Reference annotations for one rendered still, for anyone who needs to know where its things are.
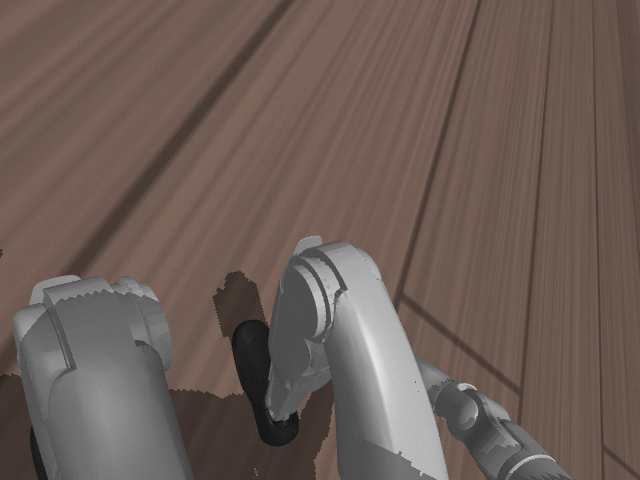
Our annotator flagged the right robot foot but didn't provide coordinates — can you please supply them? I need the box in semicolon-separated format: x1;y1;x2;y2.
232;320;299;446

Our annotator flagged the right robot arm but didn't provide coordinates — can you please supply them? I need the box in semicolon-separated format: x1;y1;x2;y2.
435;380;573;480

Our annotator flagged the right robot hand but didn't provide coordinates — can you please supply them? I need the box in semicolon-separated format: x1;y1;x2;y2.
414;354;458;414

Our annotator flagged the left robot foot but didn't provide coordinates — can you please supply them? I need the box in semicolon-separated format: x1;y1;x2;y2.
30;426;48;480

